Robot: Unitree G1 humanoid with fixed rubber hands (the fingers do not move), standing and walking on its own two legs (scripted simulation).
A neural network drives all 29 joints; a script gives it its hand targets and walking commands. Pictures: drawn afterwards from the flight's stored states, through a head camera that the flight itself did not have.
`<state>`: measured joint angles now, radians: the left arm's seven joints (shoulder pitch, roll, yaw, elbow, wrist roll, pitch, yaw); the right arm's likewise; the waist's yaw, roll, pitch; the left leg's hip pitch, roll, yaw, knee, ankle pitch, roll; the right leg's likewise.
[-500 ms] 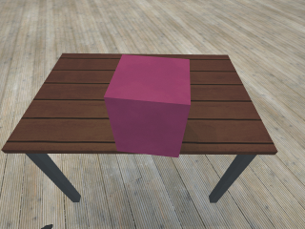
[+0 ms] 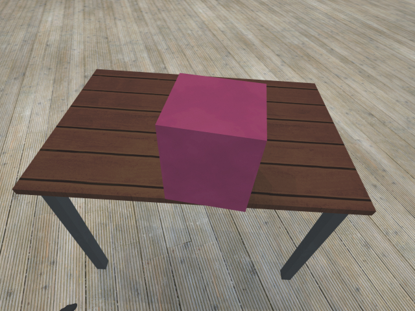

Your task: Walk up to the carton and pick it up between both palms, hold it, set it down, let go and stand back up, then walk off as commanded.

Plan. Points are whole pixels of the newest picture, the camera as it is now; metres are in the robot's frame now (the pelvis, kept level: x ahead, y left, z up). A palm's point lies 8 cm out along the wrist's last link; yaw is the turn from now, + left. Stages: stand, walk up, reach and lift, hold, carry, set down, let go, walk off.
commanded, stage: walk up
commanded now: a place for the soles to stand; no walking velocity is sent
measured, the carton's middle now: (213, 144) +0.49 +0.02 +0.04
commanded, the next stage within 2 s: none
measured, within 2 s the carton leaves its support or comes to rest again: neither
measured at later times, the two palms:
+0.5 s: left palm (55, 310) +0.15 +0.30 -0.10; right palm out of the picture +0.09 -0.35 -0.09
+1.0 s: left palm (58, 293) +0.18 +0.33 -0.13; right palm (346, 265) +0.26 -0.29 -0.09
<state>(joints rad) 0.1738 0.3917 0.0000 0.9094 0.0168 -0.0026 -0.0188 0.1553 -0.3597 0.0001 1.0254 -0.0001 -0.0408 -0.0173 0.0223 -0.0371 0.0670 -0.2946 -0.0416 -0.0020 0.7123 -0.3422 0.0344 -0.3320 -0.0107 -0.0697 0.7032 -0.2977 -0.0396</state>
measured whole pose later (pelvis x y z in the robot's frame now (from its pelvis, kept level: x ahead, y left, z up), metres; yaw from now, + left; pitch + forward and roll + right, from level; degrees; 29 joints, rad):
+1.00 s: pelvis +0.15 +0.01 -0.01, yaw +1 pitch -3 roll -2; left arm 0.29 0.42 0.00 0.91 0.01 -0.04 0.02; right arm 0.19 -0.38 -0.03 0.89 0.00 -0.05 0.00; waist 0.03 -0.03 0.08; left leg -0.41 -0.04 -0.01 0.80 -0.33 0.07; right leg -0.23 0.02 -0.05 0.92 -0.53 -0.04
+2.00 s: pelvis +0.12 +0.01 -0.01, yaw +3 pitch -3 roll -1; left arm 0.20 0.43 0.00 0.91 0.01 -0.03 0.02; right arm 0.15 -0.39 -0.03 0.94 0.00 0.00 0.00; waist 0.01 0.01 0.09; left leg -0.38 -0.02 -0.02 0.79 -0.35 0.02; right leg -0.34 -0.03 0.01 0.77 -0.38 0.01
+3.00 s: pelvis +0.12 -0.01 -0.01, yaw +1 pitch -4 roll -1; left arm 0.08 0.39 0.02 0.54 0.04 0.32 -0.01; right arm 0.14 -0.22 -0.10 0.76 -0.08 -0.19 -0.01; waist 0.03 0.00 0.09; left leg -0.36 0.03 -0.02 0.80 -0.36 -0.02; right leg -0.34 0.02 0.01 0.78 -0.37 0.01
